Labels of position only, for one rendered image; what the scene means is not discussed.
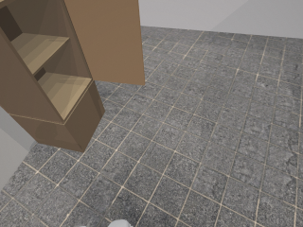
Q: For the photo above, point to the cupboard door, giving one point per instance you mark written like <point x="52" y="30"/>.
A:
<point x="109" y="33"/>

